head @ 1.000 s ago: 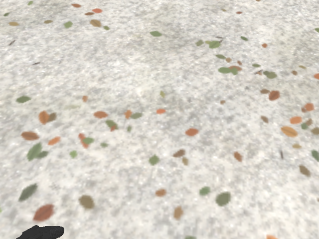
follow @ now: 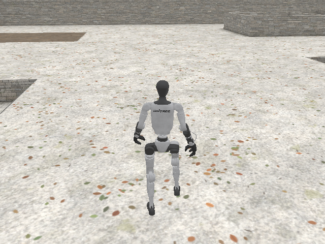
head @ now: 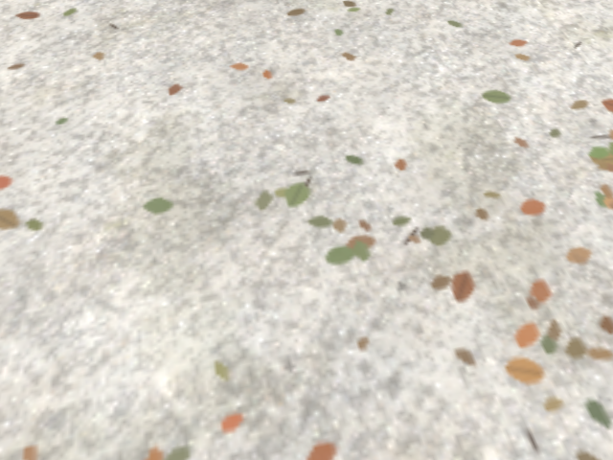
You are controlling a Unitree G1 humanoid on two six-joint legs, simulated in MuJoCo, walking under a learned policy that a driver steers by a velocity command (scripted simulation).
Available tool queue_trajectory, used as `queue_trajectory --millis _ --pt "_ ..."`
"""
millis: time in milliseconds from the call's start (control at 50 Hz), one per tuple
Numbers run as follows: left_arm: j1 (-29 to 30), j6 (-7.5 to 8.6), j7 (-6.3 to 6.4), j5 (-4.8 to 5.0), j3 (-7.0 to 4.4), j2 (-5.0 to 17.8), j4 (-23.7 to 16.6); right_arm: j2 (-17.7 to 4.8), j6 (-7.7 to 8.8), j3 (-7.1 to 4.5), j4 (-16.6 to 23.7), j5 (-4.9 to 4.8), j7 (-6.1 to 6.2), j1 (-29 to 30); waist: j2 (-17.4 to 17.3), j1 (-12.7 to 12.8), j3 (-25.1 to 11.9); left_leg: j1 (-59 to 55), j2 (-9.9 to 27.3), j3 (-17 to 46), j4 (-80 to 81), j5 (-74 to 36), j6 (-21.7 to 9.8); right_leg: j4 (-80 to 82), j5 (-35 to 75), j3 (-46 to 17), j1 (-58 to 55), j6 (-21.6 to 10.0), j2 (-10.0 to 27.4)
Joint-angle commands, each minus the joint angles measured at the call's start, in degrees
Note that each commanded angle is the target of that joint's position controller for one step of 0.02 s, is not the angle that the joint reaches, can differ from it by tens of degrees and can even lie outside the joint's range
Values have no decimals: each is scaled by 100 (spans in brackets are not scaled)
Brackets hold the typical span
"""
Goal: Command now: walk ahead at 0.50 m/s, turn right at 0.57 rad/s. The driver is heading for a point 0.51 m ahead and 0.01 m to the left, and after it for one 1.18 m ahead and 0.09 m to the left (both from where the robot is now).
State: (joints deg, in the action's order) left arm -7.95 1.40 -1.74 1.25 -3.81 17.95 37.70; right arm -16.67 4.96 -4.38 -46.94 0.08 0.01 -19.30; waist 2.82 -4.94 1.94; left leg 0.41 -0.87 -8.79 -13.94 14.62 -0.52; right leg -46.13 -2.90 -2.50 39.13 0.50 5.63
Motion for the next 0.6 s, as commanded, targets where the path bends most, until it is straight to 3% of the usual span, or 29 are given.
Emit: queue_trajectory --millis 20,60,100,120,140,160,180,200,220,240,260,280,300,340,400,480,540,600 --pt "541 78 -114 9 39 90 -558 -990 54 -219 346 -74 34 330 -569 77 214 112 1566 408 505 -1947 -820 625 358 198 -160 -132 -21" --pt "740 64 -164 11 15 166 -701 -1091 -9 -255 256 -136 35 221 -592 86 264 -232 1682 256 300 -2344 -721 867 21 330 -186 -289 -103" --pt "606 34 -185 -18 -69 331 -762 -1257 -85 -303 236 -177 61 220 -738 282 49 -463 1696 23 -347 -4003 -596 987 -558 634 -702 -518 -412" --pt "215 9 -174 -33 -163 493 -700 -1342 -130 -327 240 -197 82 230 -803 542 -238 -464 1646 -108 -1041 -4920 -523 1036 -787 806 -1312 -662 -652" --pt "-646 -16 -130 -17 -321 740 -481 -1304 -167 -302 262 -214 107 285 -703 1038 -687 -83 1473 -301 -2165 -5183 -366 1364 -512 883 -2539 -866 -904" --pt "-1666 -77 -20 8 -516 1150 -226 -1093 -147 -206 338 -97 133 184 -267 1467 -1221 1235 1256 -313 -3823 -3794 -124 1432 -390 99 -4338 -1150 -560" --pt "-1466 -38 29 66 -589 1843 -276 -245 -21 78 702 153 49 -364 1366 721 -1683 3842 116 57 -5898 1649 237 1945 -1352 -3221 -6125 -2195 999" --pt "-1646 52 15 15 -413 1294 -452 -676 174 48 637 -43 -40 19 689 1160 -2505 4330 84 1361 -6538 1959 150 2784 -2119 -4491 -6358 -2383 1461" --pt "-1502 128 -10 -58 -298 927 -308 -958 240 -36 713 -291 -86 480 354 1229 -1646 4697 363 1330 -6482 1394 39 2884 -1655 -3539 -5777 -2050 1327" --pt "-1164 172 -7 -51 -245 802 -299 -873 267 8 720 -267 -59 607 26 1007 -1102 4536 637 1252 -6041 894 -25 2862 -1024 -2748 -4920 -1835 1106" --pt "-773 192 1 -85 -177 606 -309 -850 246 -3 636 -141 -20 649 -120 792 -770 4199 848 1221 -5633 583 2 2892 -266 -2147 -4154 -1672 920" --pt "-555 227 6 -164 -107 441 -340 -859 169 -26 558 -112 -24 481 16 580 -663 3761 988 1279 -5441 364 11 3037 280 -1736 -3620 -1603 763" --pt "-481 266 5 -191 -96 414 -313 -805 82 -24 486 -122 -37 323 86 472 -639 3484 1021 1282 -5336 232 43 3210 485 -1529 -3299 -1602 716" --pt "-494 377 8 -173 -114 486 -155 -608 -70 14 395 -112 -29 223 13 387 -483 3413 1024 1232 -5065 -49 147 3502 864 -1022 -2962 -1622 688" --pt "-622 446 66 -207 -129 534 77 -477 -145 48 489 -100 -6 646 -59 500 -132 3850 983 1334 -4297 -994 244 3770 968 -366 -2976 -1453 566" --pt "-688 460 126 -204 -121 586 249 -339 -72 93 602 -137 -109 1183 -40 747 89 3668 705 1196 -2886 -2284 155 3963 724 359 -3134 -1111 420" --pt "-949 413 151 -161 -148 652 474 -248 -55 142 791 -144 -208 1607 -111 947 290 3858 615 1098 -2298 -2368 37 3947 825 544 -3711 -1065 640" --pt "-1112 274 187 -109 -184 705 638 -240 -45 156 1021 -126 -337 1889 -125 1008 342 4210 507 930 -2002 -1730 -144 3563 1528 658 -4521 -1008 881"
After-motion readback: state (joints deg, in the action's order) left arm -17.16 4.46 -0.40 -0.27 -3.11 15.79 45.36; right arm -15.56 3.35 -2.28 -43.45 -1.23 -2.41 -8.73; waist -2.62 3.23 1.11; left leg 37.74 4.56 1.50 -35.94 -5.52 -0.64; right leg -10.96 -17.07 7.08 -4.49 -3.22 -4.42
